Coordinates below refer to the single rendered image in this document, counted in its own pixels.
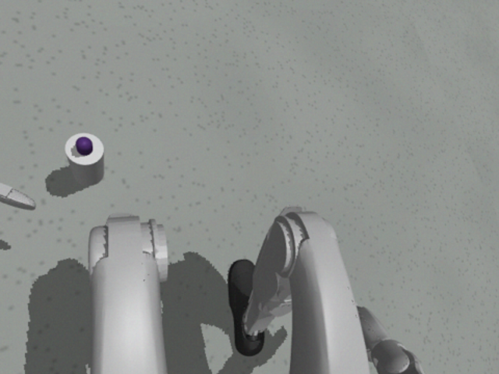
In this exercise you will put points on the bottle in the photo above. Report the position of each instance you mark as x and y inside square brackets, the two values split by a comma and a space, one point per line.
[85, 153]

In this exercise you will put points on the right robot arm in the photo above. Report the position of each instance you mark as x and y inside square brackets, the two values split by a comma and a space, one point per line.
[392, 357]

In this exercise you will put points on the left robot hand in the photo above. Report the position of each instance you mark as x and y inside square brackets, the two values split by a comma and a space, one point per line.
[15, 198]

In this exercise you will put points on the right robot foot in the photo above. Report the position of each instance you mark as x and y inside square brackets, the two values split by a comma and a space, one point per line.
[240, 286]

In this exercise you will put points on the right robot hand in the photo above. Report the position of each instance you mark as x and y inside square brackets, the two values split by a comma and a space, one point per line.
[373, 330]

